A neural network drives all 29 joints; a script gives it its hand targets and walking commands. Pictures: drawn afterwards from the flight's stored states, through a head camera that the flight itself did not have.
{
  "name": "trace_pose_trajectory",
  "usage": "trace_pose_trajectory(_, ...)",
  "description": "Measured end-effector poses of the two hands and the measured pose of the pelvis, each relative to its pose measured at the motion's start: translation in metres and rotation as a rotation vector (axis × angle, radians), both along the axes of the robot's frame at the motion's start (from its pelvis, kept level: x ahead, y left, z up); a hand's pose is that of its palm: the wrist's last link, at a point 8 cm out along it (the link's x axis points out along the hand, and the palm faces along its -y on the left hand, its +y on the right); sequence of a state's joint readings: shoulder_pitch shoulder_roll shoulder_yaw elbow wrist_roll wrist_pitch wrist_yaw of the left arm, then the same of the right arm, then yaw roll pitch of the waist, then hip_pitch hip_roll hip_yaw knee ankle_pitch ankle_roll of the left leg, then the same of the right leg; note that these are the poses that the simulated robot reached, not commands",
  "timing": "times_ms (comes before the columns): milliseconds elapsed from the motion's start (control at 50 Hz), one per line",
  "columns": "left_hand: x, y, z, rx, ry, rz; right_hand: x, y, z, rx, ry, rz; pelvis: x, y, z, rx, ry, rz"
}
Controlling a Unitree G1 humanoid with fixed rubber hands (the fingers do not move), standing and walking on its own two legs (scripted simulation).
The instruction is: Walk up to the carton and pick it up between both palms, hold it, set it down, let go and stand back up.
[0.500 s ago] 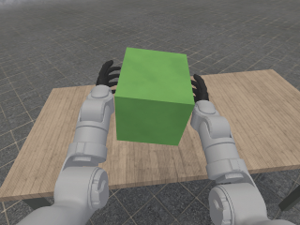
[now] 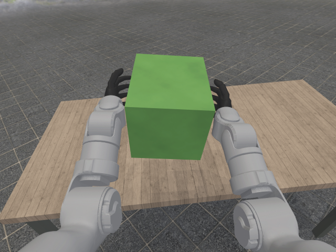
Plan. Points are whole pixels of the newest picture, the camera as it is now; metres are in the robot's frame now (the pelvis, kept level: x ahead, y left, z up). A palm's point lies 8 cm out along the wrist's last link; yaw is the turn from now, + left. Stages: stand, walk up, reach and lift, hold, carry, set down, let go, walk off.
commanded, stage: hold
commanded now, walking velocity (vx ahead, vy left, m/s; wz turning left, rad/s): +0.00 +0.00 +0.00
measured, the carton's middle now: (168, 106) +0.39 +0.00 +0.20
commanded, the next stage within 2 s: none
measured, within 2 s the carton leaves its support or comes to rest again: neither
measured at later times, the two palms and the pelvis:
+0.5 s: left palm (112, 100) +0.39 +0.13 +0.22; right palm (221, 110) +0.37 -0.13 +0.19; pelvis +0.00 +0.00 +0.00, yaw +0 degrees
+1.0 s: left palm (112, 99) +0.39 +0.13 +0.22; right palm (221, 110) +0.37 -0.12 +0.19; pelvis +0.00 +0.00 +0.00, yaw +0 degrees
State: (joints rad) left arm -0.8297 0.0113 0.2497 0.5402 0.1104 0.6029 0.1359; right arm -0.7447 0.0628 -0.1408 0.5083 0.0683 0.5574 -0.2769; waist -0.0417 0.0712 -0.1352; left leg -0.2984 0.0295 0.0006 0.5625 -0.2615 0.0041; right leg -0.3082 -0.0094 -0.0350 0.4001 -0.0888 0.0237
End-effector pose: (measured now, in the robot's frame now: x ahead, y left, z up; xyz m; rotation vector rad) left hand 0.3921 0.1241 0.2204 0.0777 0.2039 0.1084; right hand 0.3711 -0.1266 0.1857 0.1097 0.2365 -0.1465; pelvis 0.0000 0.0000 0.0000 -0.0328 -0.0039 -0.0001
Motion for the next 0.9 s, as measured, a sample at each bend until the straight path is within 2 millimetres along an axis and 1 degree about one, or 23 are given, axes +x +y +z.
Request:
trace_pose_trajectory(200, 0.0021, 0.0022, -0.0008, -0.006, 0.004, 0.005, 0.0033, 0.0018, 0.0006, -0.002, 0.001, 0.005, 0.0016, 0.0004, 0.0002, -0.001, 0.002, 0.0)
trace_pose_trajectory(900, 0.0019, 0.002, 0.0015, -0.003, 0.001, 0.004, 0.0034, 0.0018, 0.002, -0.002, -0.008, 0.004, 0.0019, 0.0004, 0.0002, 0.0, 0.003, 0.0)
